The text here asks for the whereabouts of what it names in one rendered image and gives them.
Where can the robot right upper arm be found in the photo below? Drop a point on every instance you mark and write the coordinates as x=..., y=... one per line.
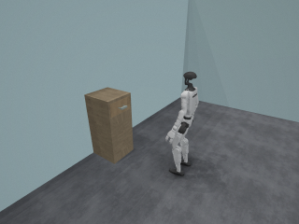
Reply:
x=197, y=100

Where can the drawer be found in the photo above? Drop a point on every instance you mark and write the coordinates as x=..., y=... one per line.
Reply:
x=115, y=108

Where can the humanoid robot torso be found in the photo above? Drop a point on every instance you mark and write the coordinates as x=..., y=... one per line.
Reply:
x=187, y=119

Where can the robot left foot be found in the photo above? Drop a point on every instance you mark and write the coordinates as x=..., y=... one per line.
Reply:
x=175, y=172

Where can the cabinet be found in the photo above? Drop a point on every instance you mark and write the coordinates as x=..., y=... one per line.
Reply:
x=112, y=137

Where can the robot left hand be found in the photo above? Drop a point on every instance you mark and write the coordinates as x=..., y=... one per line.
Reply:
x=172, y=135

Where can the robot left upper arm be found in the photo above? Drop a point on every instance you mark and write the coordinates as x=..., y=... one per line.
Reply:
x=184, y=100

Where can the handle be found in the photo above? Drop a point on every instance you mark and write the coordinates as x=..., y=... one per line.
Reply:
x=121, y=108

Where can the robot left forearm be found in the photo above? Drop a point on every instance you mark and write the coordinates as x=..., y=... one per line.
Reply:
x=178, y=121

